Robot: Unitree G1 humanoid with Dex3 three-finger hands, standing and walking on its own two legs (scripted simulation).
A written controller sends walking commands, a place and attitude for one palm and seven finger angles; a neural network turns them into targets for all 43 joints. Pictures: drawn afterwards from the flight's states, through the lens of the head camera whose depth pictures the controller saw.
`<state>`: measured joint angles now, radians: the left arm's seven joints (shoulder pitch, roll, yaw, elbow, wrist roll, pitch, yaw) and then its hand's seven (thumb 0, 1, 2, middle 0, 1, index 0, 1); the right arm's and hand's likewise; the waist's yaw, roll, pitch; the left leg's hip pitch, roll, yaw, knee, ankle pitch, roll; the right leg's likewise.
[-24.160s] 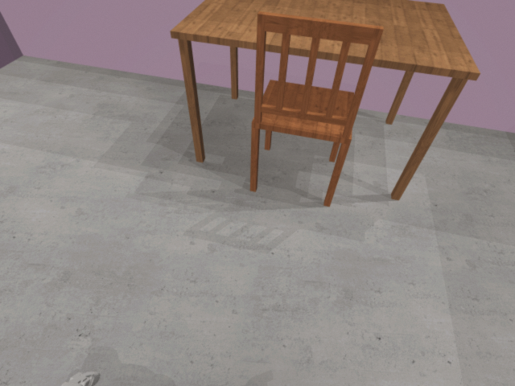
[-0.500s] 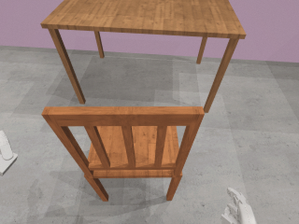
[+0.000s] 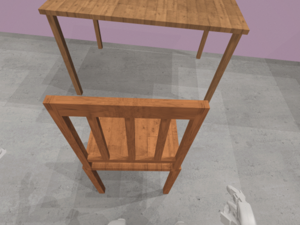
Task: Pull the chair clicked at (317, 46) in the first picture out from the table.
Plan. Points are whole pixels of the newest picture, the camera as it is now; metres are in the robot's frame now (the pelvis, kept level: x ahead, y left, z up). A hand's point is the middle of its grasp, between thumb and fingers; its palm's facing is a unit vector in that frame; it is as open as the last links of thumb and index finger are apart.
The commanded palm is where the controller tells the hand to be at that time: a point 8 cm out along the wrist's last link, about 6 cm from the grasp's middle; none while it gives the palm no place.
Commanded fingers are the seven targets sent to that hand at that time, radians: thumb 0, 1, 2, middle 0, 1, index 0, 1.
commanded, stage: step back with the hand held close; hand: left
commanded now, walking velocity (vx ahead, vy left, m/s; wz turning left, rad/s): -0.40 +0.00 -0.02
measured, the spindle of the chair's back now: (130, 140) +0.38 +0.08 -0.08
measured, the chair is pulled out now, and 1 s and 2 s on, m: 0.62 0.62 0.62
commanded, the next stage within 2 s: stop stepping back and stand still in 0.52 s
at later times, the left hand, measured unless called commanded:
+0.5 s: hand out of the picture +0.13 +0.24 +0.17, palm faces +0.36 -0.75 -0.55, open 7.4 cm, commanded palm +0.06 +0.28 +0.19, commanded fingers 0.00 0.90 0.90 -0.20 -0.30 -0.20 -0.30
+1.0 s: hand out of the picture +0.00 +0.22 +0.18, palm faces +0.40 -0.79 -0.46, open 7.4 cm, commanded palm -0.05 +0.26 +0.19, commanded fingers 0.00 0.90 0.90 -0.20 -0.30 -0.20 -0.30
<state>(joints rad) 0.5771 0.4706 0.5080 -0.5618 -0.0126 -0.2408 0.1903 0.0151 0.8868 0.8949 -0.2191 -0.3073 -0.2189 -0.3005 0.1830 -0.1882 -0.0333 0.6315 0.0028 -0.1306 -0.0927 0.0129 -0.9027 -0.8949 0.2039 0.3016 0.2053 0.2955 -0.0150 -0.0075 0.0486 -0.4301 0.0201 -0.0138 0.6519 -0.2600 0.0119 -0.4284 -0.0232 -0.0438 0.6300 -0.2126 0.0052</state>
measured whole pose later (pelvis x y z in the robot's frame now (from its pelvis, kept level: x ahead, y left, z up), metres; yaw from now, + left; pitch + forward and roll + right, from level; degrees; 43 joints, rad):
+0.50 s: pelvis -0.08 -0.02 +0.01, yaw -1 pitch +2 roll +1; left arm 0.59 0.48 0.50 -0.54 -0.03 -0.27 0.16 0.01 0.89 0.89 -0.22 -0.31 -0.22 -0.30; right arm 0.13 -0.19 -0.06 0.65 0.00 -0.11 -0.08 0.01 -0.90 -0.90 0.20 0.30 0.20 0.30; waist -0.01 -0.07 0.08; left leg -0.32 0.01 0.02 0.54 -0.24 0.00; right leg -0.44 -0.04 -0.01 0.70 -0.37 0.02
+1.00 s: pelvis -0.20 -0.03 +0.01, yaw -2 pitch -3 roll -1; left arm 0.56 0.41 0.42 -0.44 0.00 -0.22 0.16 0.02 0.89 0.90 -0.22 -0.31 -0.22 -0.30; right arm 0.32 -0.23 -0.04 0.65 0.02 -0.14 -0.08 0.01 -0.90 -0.90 0.20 0.30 0.20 0.30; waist -0.04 -0.02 -0.02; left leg -0.23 0.00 0.02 0.52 -0.26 0.03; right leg -0.30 -0.03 -0.03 0.58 -0.32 0.02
